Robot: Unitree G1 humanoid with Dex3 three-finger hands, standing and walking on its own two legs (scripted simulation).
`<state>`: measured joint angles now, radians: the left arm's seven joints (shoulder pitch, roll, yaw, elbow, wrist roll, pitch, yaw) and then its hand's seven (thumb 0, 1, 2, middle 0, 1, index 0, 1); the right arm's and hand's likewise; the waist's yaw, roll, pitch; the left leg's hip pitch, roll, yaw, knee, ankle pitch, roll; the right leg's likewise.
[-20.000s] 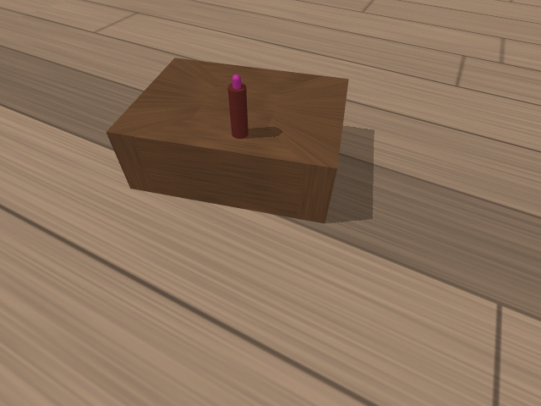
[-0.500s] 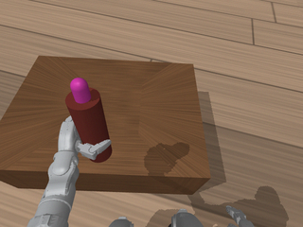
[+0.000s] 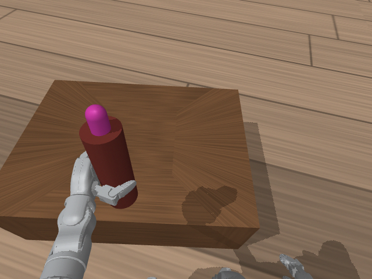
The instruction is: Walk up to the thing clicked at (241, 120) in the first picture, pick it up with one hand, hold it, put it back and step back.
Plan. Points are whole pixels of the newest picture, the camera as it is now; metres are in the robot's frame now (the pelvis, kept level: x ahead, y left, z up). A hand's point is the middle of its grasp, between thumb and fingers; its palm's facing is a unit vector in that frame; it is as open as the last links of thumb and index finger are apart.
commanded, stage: hold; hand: left
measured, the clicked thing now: (111, 160) +0.34 +0.16 +0.07
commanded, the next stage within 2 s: none
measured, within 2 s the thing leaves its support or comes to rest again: neither
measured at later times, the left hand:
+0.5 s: hand (115, 179) +0.32 +0.16 +0.04, palm faces +0.06 -1.00 -0.03, open 10.3 cm
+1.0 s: hand (111, 182) +0.31 +0.16 +0.04, palm faces +0.08 -1.00 -0.02, open 10.3 cm
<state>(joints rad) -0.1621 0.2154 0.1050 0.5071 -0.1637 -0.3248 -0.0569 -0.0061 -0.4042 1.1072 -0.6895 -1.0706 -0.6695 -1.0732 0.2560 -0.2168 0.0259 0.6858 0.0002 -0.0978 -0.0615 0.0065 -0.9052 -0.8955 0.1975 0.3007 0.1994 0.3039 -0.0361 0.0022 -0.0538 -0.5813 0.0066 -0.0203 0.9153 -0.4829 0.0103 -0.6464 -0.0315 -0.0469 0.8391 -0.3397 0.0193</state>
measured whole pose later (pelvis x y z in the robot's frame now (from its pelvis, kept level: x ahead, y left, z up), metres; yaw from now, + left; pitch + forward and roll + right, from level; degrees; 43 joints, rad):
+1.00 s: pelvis -0.01 +0.00 +0.01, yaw +0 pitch +5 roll -1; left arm -0.09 0.21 0.11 0.43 -0.16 -0.31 -0.05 -0.01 -0.41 1.11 -0.69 -1.07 -0.67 -1.07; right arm 0.25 -0.21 0.03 0.71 0.00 -0.13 -0.07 0.01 -0.91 -0.89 0.20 0.30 0.20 0.30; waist -0.03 0.00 -0.02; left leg -0.50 0.01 -0.02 0.86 -0.45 0.00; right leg -0.56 -0.03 -0.05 0.79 -0.31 0.01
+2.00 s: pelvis -0.01 -0.01 +0.01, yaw +0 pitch +5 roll -1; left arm -0.08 0.21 0.11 0.42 -0.17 -0.30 -0.07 -0.01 -0.41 1.11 -0.69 -1.07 -0.67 -1.07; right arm 0.26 -0.22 0.02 0.71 0.01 -0.13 -0.06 0.01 -0.91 -0.90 0.20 0.30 0.20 0.30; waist -0.03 0.01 -0.03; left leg -0.49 0.01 -0.03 0.85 -0.45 0.00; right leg -0.56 -0.03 -0.05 0.79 -0.31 0.01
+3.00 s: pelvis -0.03 -0.01 -0.02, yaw +1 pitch +12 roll -1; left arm -0.34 0.25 0.17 0.75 -0.17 -0.45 -0.14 0.00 -0.39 1.07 -0.73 -1.00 -0.71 -1.00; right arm 0.22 -0.24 0.00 0.73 -0.02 -0.16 -0.03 0.01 -0.90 -0.89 0.20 0.30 0.20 0.30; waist -0.06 -0.02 -0.03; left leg -0.75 0.00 -0.04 1.02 -0.48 0.00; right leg -0.82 -0.04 -0.06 0.94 -0.34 0.00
